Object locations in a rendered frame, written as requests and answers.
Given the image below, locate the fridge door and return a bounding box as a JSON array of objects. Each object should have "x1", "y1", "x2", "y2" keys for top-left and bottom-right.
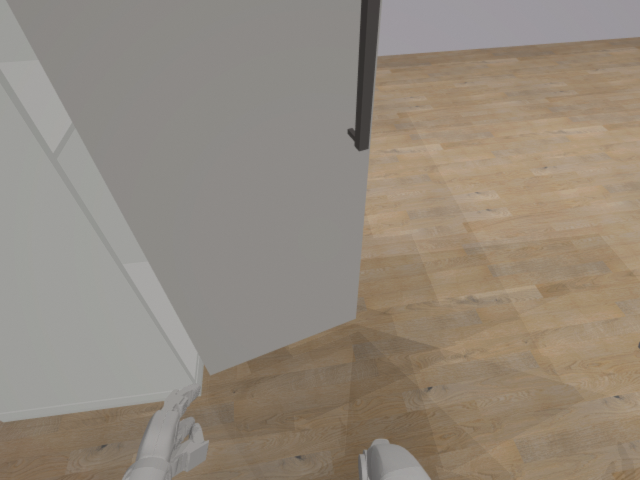
[{"x1": 6, "y1": 0, "x2": 382, "y2": 376}]

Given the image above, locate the handle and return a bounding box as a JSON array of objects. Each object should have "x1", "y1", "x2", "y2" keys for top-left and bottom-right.
[{"x1": 348, "y1": 0, "x2": 380, "y2": 151}]

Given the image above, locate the robot right shin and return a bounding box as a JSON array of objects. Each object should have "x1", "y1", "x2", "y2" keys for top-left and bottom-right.
[{"x1": 370, "y1": 439, "x2": 390, "y2": 447}]

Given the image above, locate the right robot thigh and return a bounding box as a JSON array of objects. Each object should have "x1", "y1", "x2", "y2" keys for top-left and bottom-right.
[{"x1": 358, "y1": 444, "x2": 431, "y2": 480}]

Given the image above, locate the robot left hand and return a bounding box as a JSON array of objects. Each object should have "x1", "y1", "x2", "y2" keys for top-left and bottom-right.
[{"x1": 135, "y1": 383, "x2": 209, "y2": 478}]

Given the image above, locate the left robot forearm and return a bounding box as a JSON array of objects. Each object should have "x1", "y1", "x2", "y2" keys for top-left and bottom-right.
[{"x1": 122, "y1": 457, "x2": 172, "y2": 480}]

